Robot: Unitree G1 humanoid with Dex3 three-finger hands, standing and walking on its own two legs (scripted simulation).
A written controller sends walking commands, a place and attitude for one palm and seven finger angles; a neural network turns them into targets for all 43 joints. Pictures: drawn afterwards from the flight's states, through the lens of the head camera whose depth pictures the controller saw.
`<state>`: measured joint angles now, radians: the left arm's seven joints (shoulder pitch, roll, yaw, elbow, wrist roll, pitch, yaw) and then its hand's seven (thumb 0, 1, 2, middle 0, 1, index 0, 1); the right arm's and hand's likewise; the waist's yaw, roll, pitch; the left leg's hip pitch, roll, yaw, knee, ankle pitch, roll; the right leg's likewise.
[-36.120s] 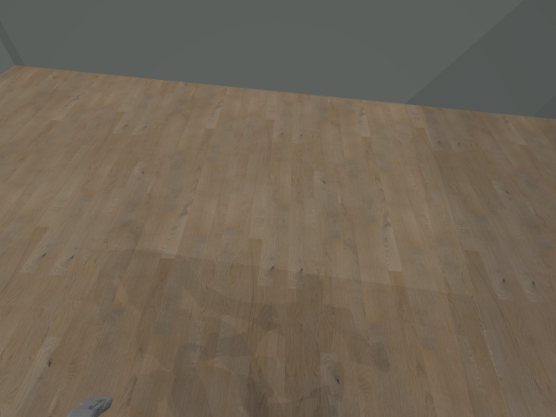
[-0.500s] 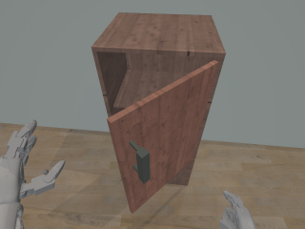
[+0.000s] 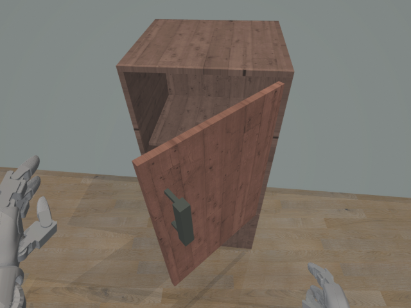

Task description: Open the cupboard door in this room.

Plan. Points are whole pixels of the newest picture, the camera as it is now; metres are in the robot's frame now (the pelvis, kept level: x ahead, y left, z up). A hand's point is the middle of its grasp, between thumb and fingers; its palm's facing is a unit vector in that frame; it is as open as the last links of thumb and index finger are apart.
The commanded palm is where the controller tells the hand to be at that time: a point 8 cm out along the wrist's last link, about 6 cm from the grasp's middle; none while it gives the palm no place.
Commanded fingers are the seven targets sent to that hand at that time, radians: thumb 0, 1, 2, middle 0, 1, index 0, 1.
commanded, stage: draw the hand back to the body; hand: left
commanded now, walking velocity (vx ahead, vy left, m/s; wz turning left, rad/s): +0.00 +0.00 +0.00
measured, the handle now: (178, 216) +0.30 +0.11 +0.01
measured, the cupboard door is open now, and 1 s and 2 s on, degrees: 48 48 48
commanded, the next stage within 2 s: step back with the hand held close in 0.02 s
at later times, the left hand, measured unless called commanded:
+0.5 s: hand (49, 234) +0.17 +0.26 +0.14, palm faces +0.31 -0.80 -0.51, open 7.4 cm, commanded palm +0.11 +0.31 +0.17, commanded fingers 0.00 0.90 0.90 -0.20 -0.30 -0.20 -0.30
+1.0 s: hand out of the picture +0.07 +0.30 +0.15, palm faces +0.45 -0.78 -0.43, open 7.4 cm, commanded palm +0.01 +0.34 +0.17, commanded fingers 0.00 0.90 0.90 -0.20 -0.30 -0.20 -0.30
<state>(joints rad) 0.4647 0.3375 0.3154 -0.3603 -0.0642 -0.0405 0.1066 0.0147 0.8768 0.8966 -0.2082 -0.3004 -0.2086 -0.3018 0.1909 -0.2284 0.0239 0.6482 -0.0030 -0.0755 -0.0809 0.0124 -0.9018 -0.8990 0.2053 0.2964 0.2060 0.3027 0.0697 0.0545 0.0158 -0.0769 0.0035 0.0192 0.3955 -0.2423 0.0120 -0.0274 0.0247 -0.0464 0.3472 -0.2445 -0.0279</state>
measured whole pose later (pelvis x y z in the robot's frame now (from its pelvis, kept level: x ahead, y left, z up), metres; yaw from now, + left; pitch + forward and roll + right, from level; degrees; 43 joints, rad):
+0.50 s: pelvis -0.03 +0.01 +0.00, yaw -1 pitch +0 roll -1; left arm 0.57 0.42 0.36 -0.46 -0.06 -0.11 0.11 0.01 0.88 0.90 -0.21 -0.30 -0.21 -0.30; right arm 0.15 -0.24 -0.02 0.57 0.02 0.02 -0.09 0.01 -0.90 -0.90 0.20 0.30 0.21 0.30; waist 0.01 0.04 0.04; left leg -0.24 0.01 0.04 0.45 -0.21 0.03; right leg -0.20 0.02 -0.03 0.39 -0.20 -0.01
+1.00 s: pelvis -0.12 +0.04 -0.02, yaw +2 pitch -2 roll -3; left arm 0.53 0.40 0.41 -0.56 -0.02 -0.20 0.16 0.01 0.88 0.90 -0.21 -0.30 -0.21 -0.30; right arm 0.21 -0.22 0.01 0.57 0.00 -0.06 -0.08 0.01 -0.90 -0.90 0.21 0.30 0.21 0.30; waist 0.01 -0.01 0.06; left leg -0.44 -0.02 0.02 0.63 -0.24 0.06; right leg -0.35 0.01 -0.03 0.52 -0.13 0.01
